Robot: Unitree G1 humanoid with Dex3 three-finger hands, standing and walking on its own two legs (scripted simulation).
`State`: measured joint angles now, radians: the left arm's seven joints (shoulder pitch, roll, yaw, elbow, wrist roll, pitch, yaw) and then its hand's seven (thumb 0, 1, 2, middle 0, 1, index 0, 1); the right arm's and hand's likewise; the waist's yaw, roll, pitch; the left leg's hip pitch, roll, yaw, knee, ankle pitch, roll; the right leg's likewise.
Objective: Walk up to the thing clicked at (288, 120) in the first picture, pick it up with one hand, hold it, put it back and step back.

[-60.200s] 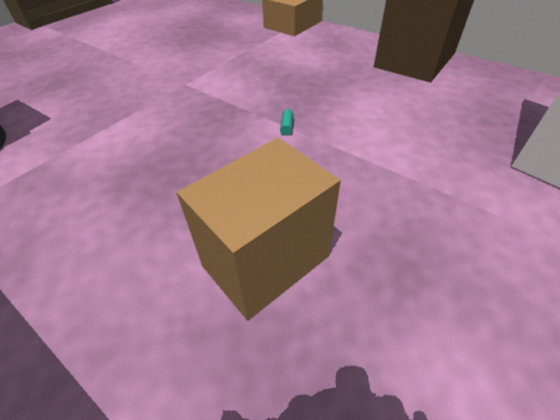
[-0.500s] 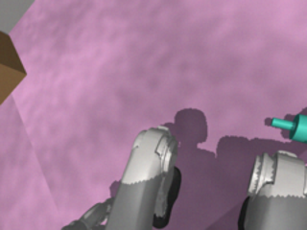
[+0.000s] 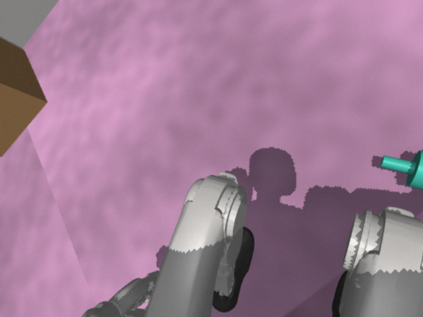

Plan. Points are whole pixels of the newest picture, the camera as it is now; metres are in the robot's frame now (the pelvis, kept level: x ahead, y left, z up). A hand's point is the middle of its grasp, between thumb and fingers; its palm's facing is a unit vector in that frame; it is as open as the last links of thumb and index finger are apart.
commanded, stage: open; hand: right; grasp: from above
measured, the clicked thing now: out of the picture +0.39 -0.30 -0.25
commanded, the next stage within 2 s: withdraw in 0.42 s
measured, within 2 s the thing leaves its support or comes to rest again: rests again in 1.58 s
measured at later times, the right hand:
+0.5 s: hand out of the picture +0.37 -0.33 -0.24, palm faces -0.46 +0.20 -0.87, open 13.2 cm
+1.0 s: hand out of the picture +0.37 -0.36 -0.08, palm faces -0.36 +0.07 -0.93, open 13.9 cm
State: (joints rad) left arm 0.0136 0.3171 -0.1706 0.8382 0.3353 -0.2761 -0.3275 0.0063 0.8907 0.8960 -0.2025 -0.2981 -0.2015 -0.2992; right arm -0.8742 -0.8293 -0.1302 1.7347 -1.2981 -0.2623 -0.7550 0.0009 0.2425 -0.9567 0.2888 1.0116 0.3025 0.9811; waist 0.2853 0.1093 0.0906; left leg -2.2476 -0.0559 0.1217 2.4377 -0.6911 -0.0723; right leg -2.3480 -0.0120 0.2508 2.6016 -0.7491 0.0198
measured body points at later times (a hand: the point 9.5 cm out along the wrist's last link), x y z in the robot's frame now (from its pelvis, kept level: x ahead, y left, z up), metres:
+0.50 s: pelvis +0.00 +0.00 +0.00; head +0.24 -0.13 +0.36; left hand +0.08 +0.26 -0.07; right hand +0.39 -0.33 -0.19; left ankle +0.11 +0.13 -0.26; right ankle +0.06 -0.13 -0.26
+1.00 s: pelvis +0.00 +0.00 +0.05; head +0.19 -0.06 +0.45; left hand +0.14 +0.25 -0.07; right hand +0.39 -0.36 -0.03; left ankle +0.11 +0.13 -0.26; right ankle +0.06 -0.13 -0.26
